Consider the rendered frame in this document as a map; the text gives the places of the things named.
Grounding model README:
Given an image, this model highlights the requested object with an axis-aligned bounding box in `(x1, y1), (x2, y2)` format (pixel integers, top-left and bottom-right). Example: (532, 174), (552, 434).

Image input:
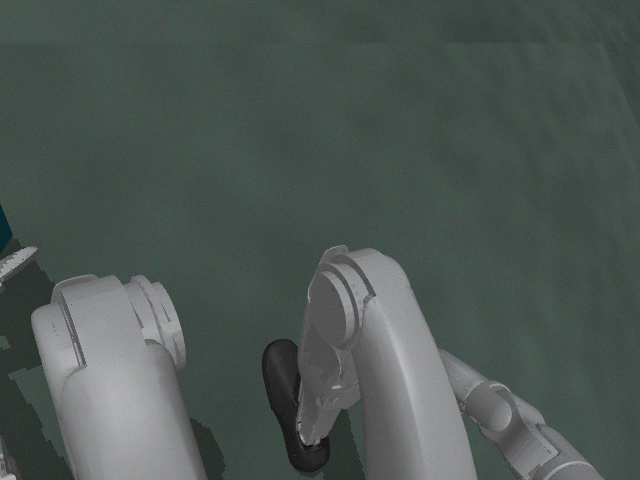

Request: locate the left robot arm
(0, 435), (21, 480)

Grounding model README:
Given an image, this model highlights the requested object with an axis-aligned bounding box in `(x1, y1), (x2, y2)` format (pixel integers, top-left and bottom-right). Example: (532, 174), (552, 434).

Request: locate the left robot hand
(0, 247), (39, 293)

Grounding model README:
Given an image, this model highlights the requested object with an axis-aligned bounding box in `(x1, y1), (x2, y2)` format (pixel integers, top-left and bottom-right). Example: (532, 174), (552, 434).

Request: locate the right robot hand
(438, 349), (490, 415)

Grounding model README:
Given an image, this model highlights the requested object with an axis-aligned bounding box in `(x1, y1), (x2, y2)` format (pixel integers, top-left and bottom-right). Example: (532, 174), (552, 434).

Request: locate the right robot foot
(262, 339), (330, 472)

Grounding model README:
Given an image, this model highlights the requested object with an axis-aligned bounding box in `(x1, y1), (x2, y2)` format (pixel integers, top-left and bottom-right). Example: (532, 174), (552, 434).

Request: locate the carton
(0, 204), (13, 254)

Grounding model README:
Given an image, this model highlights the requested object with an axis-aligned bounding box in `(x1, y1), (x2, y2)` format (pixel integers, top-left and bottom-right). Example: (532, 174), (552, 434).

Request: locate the right robot arm
(465, 380), (605, 480)

